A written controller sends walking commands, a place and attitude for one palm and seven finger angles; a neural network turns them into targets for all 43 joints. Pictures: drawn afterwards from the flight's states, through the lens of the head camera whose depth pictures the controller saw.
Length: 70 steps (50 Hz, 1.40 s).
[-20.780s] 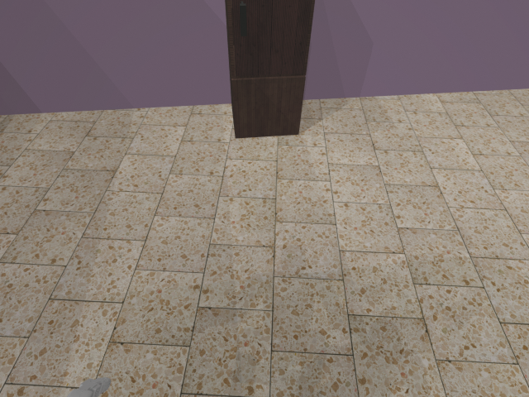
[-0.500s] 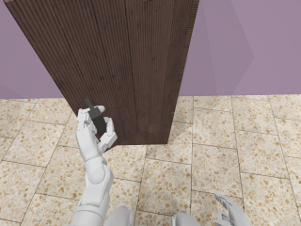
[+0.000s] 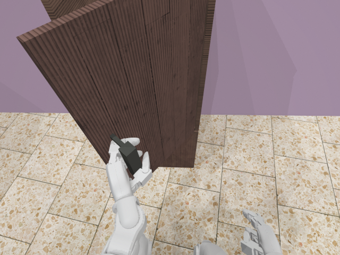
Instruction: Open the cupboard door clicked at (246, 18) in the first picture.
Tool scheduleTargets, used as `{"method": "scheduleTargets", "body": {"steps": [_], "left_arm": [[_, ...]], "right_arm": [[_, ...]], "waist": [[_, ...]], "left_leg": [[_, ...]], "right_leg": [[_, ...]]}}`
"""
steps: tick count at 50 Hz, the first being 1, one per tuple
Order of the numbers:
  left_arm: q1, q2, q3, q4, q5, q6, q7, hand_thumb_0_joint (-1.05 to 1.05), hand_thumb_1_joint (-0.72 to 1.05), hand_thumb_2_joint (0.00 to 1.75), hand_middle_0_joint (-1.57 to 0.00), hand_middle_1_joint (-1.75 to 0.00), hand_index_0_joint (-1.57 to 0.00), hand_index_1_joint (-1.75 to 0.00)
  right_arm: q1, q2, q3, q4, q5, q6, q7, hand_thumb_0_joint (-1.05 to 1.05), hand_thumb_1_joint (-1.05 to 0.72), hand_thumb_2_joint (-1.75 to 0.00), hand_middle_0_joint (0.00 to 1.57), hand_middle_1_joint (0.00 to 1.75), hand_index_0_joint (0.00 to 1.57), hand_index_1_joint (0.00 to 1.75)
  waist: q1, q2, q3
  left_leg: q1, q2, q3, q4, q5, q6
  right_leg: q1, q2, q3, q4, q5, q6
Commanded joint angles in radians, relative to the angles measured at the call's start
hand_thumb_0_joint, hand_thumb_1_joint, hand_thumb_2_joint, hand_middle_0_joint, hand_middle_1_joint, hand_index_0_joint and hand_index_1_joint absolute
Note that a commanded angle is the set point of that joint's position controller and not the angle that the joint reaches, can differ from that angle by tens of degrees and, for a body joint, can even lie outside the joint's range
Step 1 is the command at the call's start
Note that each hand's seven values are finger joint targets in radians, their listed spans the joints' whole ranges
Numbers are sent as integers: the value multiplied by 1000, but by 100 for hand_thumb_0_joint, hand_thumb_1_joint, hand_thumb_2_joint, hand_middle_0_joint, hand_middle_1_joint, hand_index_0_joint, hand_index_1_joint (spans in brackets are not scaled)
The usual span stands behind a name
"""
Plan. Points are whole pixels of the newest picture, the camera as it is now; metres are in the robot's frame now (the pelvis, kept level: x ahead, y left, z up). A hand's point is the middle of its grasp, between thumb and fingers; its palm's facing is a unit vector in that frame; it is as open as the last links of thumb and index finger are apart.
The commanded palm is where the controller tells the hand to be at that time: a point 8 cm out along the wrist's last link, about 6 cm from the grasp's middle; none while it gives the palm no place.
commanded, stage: open thumb and fingers to let go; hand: left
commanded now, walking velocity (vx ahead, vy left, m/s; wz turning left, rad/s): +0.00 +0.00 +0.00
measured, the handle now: (126, 155) +0.34 +0.12 +0.03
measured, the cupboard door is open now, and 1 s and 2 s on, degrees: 50 54 53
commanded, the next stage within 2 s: slide the hand sideways off the handle in 0.64 s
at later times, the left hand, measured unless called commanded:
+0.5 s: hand (140, 167) +0.31 +0.08 +0.03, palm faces +0.33 -0.94 -0.01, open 14.1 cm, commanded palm +0.26 +0.14 +0.03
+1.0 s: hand (138, 188) +0.26 +0.08 +0.04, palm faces -0.17 -0.98 +0.04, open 16.2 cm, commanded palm +0.24 +0.14 +0.03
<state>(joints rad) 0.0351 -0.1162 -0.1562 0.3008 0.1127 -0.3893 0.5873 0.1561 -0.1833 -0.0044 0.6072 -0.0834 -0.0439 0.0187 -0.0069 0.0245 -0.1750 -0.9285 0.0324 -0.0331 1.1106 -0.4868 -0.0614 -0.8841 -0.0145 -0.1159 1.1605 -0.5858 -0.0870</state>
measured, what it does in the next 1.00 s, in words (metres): shifts its weight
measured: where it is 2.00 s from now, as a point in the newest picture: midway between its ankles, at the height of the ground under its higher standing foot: outside the picture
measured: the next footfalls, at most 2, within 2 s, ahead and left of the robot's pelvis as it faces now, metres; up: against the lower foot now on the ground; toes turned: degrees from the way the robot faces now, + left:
none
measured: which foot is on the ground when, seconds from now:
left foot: down 0.00-1.00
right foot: down 0.00-1.00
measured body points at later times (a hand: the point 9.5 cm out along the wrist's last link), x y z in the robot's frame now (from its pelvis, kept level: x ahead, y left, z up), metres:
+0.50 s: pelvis +0.00 +0.02 +0.00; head +0.07 +0.00 +0.44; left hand +0.29 +0.13 +0.03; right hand +0.15 -0.21 -0.12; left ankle +0.03 +0.16 -0.65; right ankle -0.01 -0.06 -0.65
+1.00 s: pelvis -0.01 +0.06 -0.01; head +0.06 +0.04 +0.44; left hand +0.26 +0.14 +0.04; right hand +0.15 -0.17 -0.11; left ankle +0.03 +0.16 -0.65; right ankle -0.01 -0.06 -0.65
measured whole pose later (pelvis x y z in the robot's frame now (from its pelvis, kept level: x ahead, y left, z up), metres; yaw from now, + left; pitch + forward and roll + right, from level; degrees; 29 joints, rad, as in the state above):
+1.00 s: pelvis -0.01 +0.06 -0.01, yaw -2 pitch +16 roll -1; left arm 0.11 0.01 -0.28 0.19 -0.02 -0.43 0.12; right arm 0.21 -0.21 0.01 0.51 -0.02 -0.03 0.02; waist -0.01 0.06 -0.14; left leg -0.95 0.02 0.01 1.18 -0.51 0.02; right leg -0.89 -0.03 -0.07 1.17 -0.56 -0.01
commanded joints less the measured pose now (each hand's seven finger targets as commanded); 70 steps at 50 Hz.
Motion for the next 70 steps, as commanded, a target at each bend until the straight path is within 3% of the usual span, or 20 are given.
{"method": "scheduleTargets", "body": {"steps": [1,7,11,15,19,27,31,37,38,40,42,45,47,50,52,56,59,61,62,70], "left_arm": [[-164,10,23,-218,-2,-72,-13,0,20,60,-35,-127,-35,-127],[-193,14,29,-197,-14,-100,-32,0,-22,42,-32,-123,-32,-123],[-131,35,59,-188,-28,-103,-37,0,-50,30,-30,-120,-30,-120],[-126,22,49,-200,-31,-103,-34,0,-50,30,-28,-110,-28,-110],[-190,17,46,-175,-25,-106,-22,0,-50,30,-25,-90,-25,-90],[-176,-37,3,-175,11,-94,10,0,-50,30,-18,-50,-18,-50],[-174,-75,-38,-182,35,-70,22,0,-50,30,-15,-30,-15,-30],[-213,-122,-75,-202,42,-41,48,0,-50,30,-15,-30,-15,-30],[-184,-3,-294,-236,150,-78,-163,0,-50,30,-15,-30,-15,-30],[-218,96,-206,-315,90,-150,-342,0,-50,30,-15,-30,-15,-30],[-189,92,-222,-358,31,-167,-458,0,-50,30,-15,-30,-15,-30],[-122,25,-180,-336,-129,-132,-508,0,-50,30,-15,-30,-15,-30],[-74,27,-121,-322,-179,-98,-483,0,-50,30,-15,-30,-15,-30],[-11,47,-88,-341,-149,-81,-417,0,-50,30,-15,-30,-15,-30],[22,68,-97,-382,-87,-92,-381,0,-50,30,-15,-30,-15,-30],[82,98,-104,-409,-9,-98,-351,0,-50,30,-15,-30,-15,-30],[87,102,-110,-444,-22,-99,-371,0,-50,30,-15,-30,-15,-30],[87,116,-97,-482,-46,-99,-389,0,-50,30,-15,-30,-15,-30],[116,117,-90,-496,-64,-98,-399,0,-50,30,-15,-30,-15,-30],[274,170,-25,-548,-124,-93,-457,0,-50,30,-15,-30,-15,-30]], "right_arm": [[-11,-71,-33,-136,1,-42,-17,0,-90,-90,20,30,20,30],[-9,-80,-41,-126,3,-42,-18,0,-90,-90,20,30,20,30],[2,-81,-43,-130,5,-39,-17,0,-90,-90,20,30,20,30],[3,-81,-44,-130,6,-37,-14,0,-90,-90,20,30,20,30],[-9,-83,-42,-128,6,-39,-18,0,-90,-90,20,30,20,30],[-1,-86,-44,-145,0,-42,-9,0,-90,-90,20,30,20,30],[-5,-87,-39,-157,1,-43,-1,0,-90,-90,20,30,20,30],[-28,-84,-30,-160,0,-49,8,0,-90,-90,20,30,20,30],[51,-133,-38,-151,11,-35,16,0,-90,-90,20,30,20,30],[49,-122,-47,-185,19,-26,9,0,-90,-90,20,30,20,30],[40,-120,-43,-215,37,-26,5,0,-90,-90,20,30,20,30],[8,-116,-27,-251,67,-36,-6,0,-90,-90,20,30,20,30],[-6,-124,-23,-265,74,-36,-9,0,-90,-90,20,30,20,30],[-3,-126,-27,-284,66,-29,-1,0,-90,-90,20,30,20,30],[2,-120,-30,-298,60,-24,9,0,-90,-90,20,30,20,30],[12,-119,-32,-313,56,-6,22,0,-90,-90,20,30,20,30],[5,-118,-28,-324,58,2,17,0,-90,-90,20,30,20,30],[9,-119,-27,-330,63,-1,8,0,-90,-90,20,30,20,30],[2,-119,-28,-334,62,-4,4,0,-90,-90,20,30,20,30],[14,-117,-25,-339,68,-19,-14,0,-90,-90,20,30,20,30]], "waist": [[-23,-169,-294],[-29,-171,-284],[-9,-172,-300],[-12,-158,-293],[-23,-166,-243],[-9,-96,-306],[-10,-64,-292],[-9,-36,-291],[-111,-85,-247],[-53,-35,-345],[-52,-3,-351],[-42,-36,-251],[-21,-74,-217],[-5,-118,-223],[8,-73,-247],[7,-62,-228],[4,-30,-207],[-2,-48,-218],[8,-34,-232],[7,-83,-200]], "left_leg": [[61,-56,15,-37,184,58],[51,-53,9,-35,166,62],[44,-55,9,-42,186,58],[59,-56,18,-47,185,59],[57,-56,17,-47,145,63],[161,-49,27,-71,232,69],[191,-41,18,-86,251,67],[213,-36,2,-98,249,61],[228,-31,1,-65,249,81],[234,-40,2,-53,272,87],[263,-40,-6,-54,269,86],[241,-40,-11,-90,168,81],[223,-38,-20,-117,132,75],[193,-40,-16,-108,146,74],[192,-40,-11,-99,163,72],[171,-37,-11,-87,146,70],[166,-42,-7,-91,98,70],[175,-38,-14,-92,87,71],[175,-42,-8,-91,85,71],[124,-46,-2,-69,108,74]], "right_leg": [[314,-68,245,-279,536,122],[287,-70,243,-274,497,121],[324,-70,243,-265,548,119],[309,-67,231,-266,539,117],[245,-57,220,-280,399,110],[185,-3,105,-208,417,74],[150,15,68,-190,383,58],[113,25,40,-172,333,48],[65,10,73,-173,387,55],[125,5,89,-147,442,43],[101,7,84,-139,415,41],[86,21,62,-181,291,46],[83,26,45,-182,233,47],[85,23,46,-161,241,51],[69,18,50,-133,243,47],[40,19,58,-121,223,41],[35,19,62,-135,189,40],[41,24,63,-139,177,42],[53,23,65,-143,179,43],[90,25,73,-149,222,51]]}}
